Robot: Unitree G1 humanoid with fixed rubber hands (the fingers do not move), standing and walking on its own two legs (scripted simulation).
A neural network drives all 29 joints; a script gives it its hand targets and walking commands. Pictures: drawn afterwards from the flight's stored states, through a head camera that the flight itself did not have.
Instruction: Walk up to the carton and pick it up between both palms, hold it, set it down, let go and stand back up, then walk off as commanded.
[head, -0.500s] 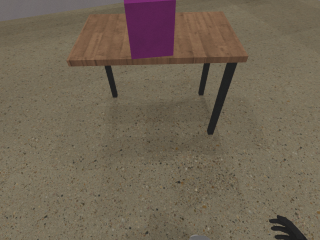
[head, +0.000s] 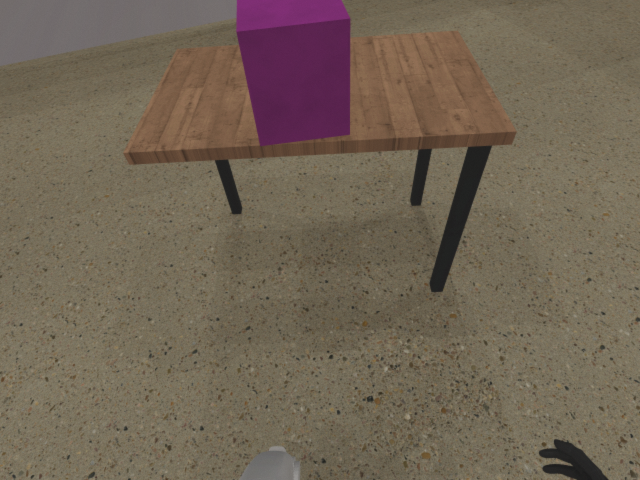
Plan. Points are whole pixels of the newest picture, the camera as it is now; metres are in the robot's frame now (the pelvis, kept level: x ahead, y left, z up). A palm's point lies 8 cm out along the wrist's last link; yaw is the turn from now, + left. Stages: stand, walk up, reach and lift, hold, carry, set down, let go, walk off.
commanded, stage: walk up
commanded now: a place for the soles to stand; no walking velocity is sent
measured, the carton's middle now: (295, 67) +0.93 +0.09 +0.07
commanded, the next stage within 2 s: none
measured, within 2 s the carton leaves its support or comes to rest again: neither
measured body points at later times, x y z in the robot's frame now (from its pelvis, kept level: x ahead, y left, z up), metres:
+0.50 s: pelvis +0.09 +0.15 +0.01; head +0.08 +0.18 +0.46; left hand +0.14 +0.47 -0.11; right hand +0.22 -0.17 -0.03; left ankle +0.15 +0.18 -0.73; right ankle +0.07 -0.06 -0.64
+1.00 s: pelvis +0.11 +0.23 -0.01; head +0.09 +0.25 +0.44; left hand +0.24 +0.54 -0.12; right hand +0.18 -0.11 -0.07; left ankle +0.09 +0.37 -0.73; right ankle +0.15 +0.08 -0.69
